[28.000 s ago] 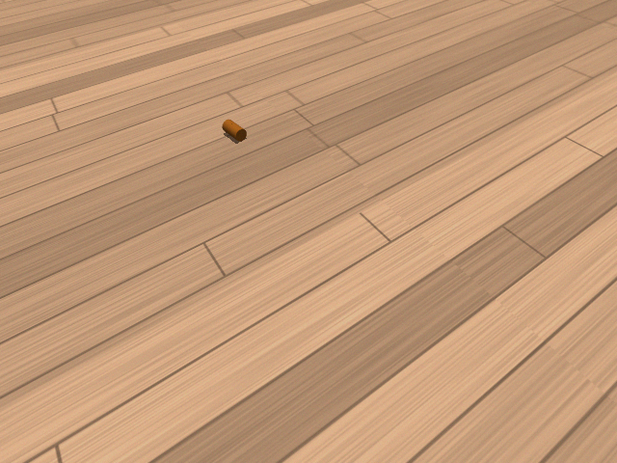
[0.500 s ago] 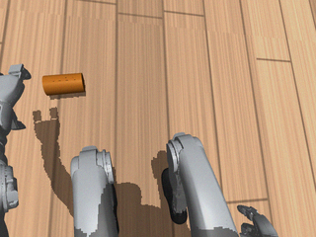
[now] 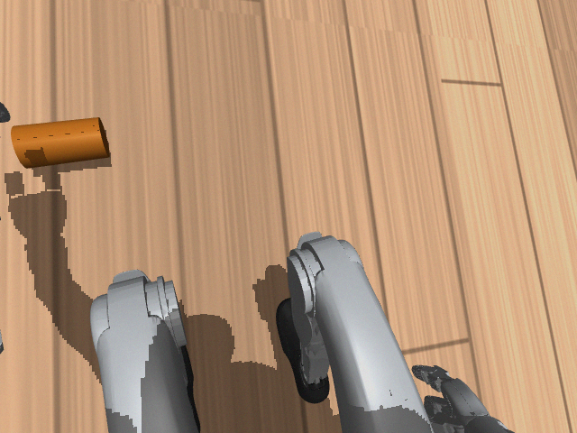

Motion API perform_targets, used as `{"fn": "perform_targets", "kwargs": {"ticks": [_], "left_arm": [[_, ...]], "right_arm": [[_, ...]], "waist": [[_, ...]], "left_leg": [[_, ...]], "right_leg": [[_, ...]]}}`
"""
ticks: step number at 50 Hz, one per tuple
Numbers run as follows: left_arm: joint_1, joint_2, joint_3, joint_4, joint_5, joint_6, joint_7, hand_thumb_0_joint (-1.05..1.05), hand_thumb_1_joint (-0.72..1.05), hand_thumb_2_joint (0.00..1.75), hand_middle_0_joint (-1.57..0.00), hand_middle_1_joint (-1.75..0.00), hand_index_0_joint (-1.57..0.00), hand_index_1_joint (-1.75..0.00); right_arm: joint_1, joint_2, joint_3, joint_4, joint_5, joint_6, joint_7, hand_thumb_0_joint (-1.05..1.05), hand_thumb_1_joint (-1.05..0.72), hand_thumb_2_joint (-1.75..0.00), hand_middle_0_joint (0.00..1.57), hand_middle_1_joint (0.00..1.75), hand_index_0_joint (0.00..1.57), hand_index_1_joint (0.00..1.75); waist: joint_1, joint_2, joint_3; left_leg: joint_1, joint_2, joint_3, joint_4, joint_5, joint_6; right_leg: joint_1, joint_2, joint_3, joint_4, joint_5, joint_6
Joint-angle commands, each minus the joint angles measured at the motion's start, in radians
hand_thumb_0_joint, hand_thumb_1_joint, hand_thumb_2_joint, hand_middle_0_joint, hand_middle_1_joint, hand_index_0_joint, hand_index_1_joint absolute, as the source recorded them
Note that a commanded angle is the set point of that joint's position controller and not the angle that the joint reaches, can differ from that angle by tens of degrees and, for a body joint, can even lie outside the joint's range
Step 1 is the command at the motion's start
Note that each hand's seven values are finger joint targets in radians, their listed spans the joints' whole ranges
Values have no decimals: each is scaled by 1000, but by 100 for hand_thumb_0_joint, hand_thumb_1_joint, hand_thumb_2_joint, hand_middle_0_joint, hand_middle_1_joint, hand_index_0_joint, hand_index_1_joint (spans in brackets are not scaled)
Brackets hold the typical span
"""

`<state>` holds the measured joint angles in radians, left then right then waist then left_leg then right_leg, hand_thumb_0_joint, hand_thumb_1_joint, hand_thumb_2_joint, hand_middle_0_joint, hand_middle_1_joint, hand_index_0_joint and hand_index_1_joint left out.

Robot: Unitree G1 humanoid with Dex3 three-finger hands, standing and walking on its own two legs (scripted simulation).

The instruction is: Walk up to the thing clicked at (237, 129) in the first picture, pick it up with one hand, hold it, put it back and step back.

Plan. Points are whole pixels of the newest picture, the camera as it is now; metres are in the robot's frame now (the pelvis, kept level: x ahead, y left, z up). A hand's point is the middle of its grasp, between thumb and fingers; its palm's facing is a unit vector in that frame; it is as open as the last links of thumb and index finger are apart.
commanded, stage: rise first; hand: left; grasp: from above
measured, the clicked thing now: (64, 142) +0.57 +0.28 -0.31
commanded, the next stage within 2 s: approach in 1.92 s
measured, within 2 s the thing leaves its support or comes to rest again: neither
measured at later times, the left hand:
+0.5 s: hand out of the picture +0.49 +0.33 -0.18, palm faces -0.47 -0.05 -0.88, open 14.1 cm
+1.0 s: hand (0, 155) +0.50 +0.32 -0.19, palm faces -0.46 -0.04 -0.89, open 14.1 cm
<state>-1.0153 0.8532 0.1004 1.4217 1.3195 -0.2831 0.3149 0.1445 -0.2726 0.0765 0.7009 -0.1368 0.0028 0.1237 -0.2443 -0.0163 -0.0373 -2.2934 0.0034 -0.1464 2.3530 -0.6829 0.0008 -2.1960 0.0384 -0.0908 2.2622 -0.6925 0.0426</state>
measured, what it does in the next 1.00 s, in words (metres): stands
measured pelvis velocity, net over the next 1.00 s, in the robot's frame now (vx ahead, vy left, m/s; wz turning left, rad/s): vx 0.00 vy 0.00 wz -0.04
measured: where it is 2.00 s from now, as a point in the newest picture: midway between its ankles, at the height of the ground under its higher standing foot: (245, 387)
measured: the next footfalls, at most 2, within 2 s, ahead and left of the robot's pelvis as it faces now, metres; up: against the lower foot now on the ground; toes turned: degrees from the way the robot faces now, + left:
none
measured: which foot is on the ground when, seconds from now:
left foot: down 0.00-1.00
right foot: down 0.00-1.00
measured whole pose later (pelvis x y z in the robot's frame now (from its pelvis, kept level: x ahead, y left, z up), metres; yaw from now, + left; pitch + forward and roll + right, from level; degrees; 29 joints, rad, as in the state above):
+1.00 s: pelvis +0.00 +0.00 -0.02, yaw -2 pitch +34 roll -11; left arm -1.11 0.92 0.07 1.48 1.30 -0.24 0.30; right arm 0.16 -0.28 0.16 0.67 -0.14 0.01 0.13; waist -0.31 -0.03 0.01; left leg -2.35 0.01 -0.17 2.42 -0.68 0.01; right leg -2.24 0.05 -0.11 2.30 -0.68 0.05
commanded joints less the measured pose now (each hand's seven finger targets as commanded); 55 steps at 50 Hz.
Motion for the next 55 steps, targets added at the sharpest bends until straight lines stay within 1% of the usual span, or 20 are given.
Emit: {"fn": "perform_targets", "kwargs": {"ticks": [1, 3, 4, 9, 10, 13, 14, 15, 16, 17, 20, 21, 22, 27, 28, 35, 38, 40, 49, 55], "left_arm": [[-334, 274, 24, -136, -28, 13, 37, 0, -53, 99, -7, -101, -8, -100], [-354, 305, 35, -146, -36, 14, 36, 0, -54, 100, -6, -102, -7, -101], [-331, 282, 19, -120, -36, 17, 29, 0, -53, 99, -6, -103, -7, -102], [-348, 313, 30, -132, -45, 19, 20, 0, -53, 99, -6, -103, -7, -102], [-329, 294, 23, -121, -46, 21, 19, 0, -54, 99, -6, -103, -7, -101], [-352, 324, 30, -163, -41, 17, 17, 0, -54, 99, -6, -103, -7, -102], [-308, 317, 30, -130, -37, 23, 15, 0, -55, 100, -6, -103, -7, -102], [-342, 331, 37, -165, -42, 19, 15, 0, -53, 98, -6, -103, -7, -102], [-330, 325, 37, -149, -49, 23, 15, 0, -54, 99, -6, -104, -7, -102], [-318, 305, 27, -137, -46, 24, 12, 0, -54, 99, -6, -103, -7, -102], [-333, 312, 27, -146, -48, 22, 15, 0, -53, 98, -6, -104, -7, -102], [-343, 306, 19, -144, -47, 22, 14, 0, -60, 106, -7, -99, -5, -101], [-339, 304, 19, -143, -49, 23, 15, 0, -54, 100, -7, -103, -7, -102], [-368, 296, 8, -154, -45, 25, 13, 0, -54, 100, -6, -103, -7, -102], [-374, 300, 5, -153, -47, 23, 11, 0, -54, 99, -7, -103, -8, -102], [-389, 301, -4, -131, -45, 26, 18, 0, -54, 100, -7, -104, -7, -103], [-404, 324, 10, -138, -38, 29, 28, 0, -54, 99, -6, -103, -7, -102], [-398, 296, -10, -111, -38, 32, 24, 0, -54, 99, -7, -103, -8, -102], [-401, 316, -17, -80, -38, 44, 17, 0, -54, 99, -7, -105, -8, -104], [-417, 343, -10, -108, -37, 40, 12, 0, -55, 100, -7, -103, -7, -102]], "right_arm": [[230, -256, -65, -8, 0, 3, -8, 0, -91, -90, 20, 30, 20, 30], [235, -262, -61, -8, -4, 2, -9, 0, -91, -90, 20, 30, 20, 30], [235, -257, -57, -9, -7, 4, -8, 0, -91, -90, 20, 30, 20, 30], [234, -265, -52, -11, -3, 5, -11, 0, -91, -90, 20, 30, 20, 30], [237, -265, -48, -11, -5, 7, -11, 0, -91, -90, 20, 30, 20, 30], [238, -268, -41, -12, -3, 12, -9, 0, -91, -90, 20, 30, 20, 30], [244, -269, -39, -12, -3, 15, -8, 0, -91, -90, 20, 30, 20, 30], [242, -271, -41, -14, -2, 16, -7, 0, -91, -90, 20, 30, 20, 30], [242, -270, -40, -14, 0, 16, -6, 0, -91, -90, 20, 30, 20, 30], [246, -270, -38, -15, -4, 17, -4, 0, -91, -90, 20, 30, 20, 30], [240, -273, -36, -15, 0, 17, -5, 0, -91, -90, 20, 30, 20, 30], [242, -271, -32, -19, -1, 18, -3, 0, -91, -90, 20, 30, 20, 30], [242, -272, -33, -18, 0, 18, -2, 0, -91, -90, 20, 30, 20, 30], [255, -275, -30, -16, -3, 15, -1, 0, -91, -90, 20, 30, 20, 30], [245, -278, -29, -16, -1, 16, -2, 0, -91, -90, 20, 30, 20, 30], [243, -279, -19, -23, 0, 17, 0, 0, -91, -90, 20, 30, 20, 30], [244, -281, -17, -27, 0, 19, -1, 0, -91, -90, 20, 30, 20, 30], [246, -276, -10, -26, -2, 18, 1, 0, -91, -90, 20, 30, 20, 30], [248, -282, 3, -33, -2, 12, 1, 0, -91, -90, 20, 30, 20, 30], [248, -286, 10, -41, -3, 16, -1, 0, -91, -90, 20, 30, 20, 30]], "waist": [[-11, 340, -680], [-18, 328, -698], [-26, 309, -685], [-25, 337, -665], [-21, 330, -664], [-24, 370, -704], [-18, 353, -700], [-25, 372, -714], [-18, 367, -688], [-35, 368, -680], [-29, 385, -660], [-41, 381, -655], [-40, 366, -656], [-57, 391, -655], [-48, 391, -660], [-61, 393, -656], [-54, 394, -655], [-72, 384, -639], [-84, 386, -619], [-83, 404, -636]], "left_leg": [[559, 3, 79, -235, 190, 30], [536, 4, 81, -221, 187, 33], [518, 4, 82, -214, 185, 36], [519, 9, 68, -220, 164, 29], [530, 10, 68, -217, 174, 30], [546, 10, 63, -208, 218, 25], [564, 9, 66, -200, 247, 28], [554, 9, 63, -203, 244, 25], [564, 11, 58, -207, 246, 25], [558, 12, 54, -207, 244, 23], [562, 14, 48, -208, 236, 20], [544, 13, 52, -206, 227, 24], [542, 13, 53, -199, 219, 27], [557, 14, 50, -197, 228, 23], [553, 15, 47, -199, 219, 22], [551, 13, 45, -190, 224, 23], [528, 10, 49, -196, 203, 22], [509, 10, 53, -185, 206, 24], [504, 13, 51, -169, 222, 27], [493, 12, 50, -177, 187, 23]], "right_leg": [[304, 23, -71, -218, 235, -72], [330, 25, -71, -216, 239, -68], [345, 28, -71, -217, 243, -66], [308, 26, -78, -205, 221, -71], [305, 28, -79, -207, 229, -71], [322, 29, -81, -187, 265, -72], [325, 30, -79, -194, 284, -70], [323, 30, -82, -183, 281, -71], [305, 28, -81, -185, 280, -73], [302, 29, -88, -181, 279, -72], [271, 27, -89, -171, 273, -76], [283, 31, -90, -179, 271, -74], [282, 31, -89, -182, 268, -73], [277, 29, -91, -178, 274, -72], [263, 30, -93, -172, 265, -74], [262, 33, -97, -169, 269, -74], [270, 32, -98, -171, 258, -74], [277, 36, -97, -171, 265, -73], [280, 36, -96, -169, 279, -70], [288, 39, -101, -169, 251, -71]]}}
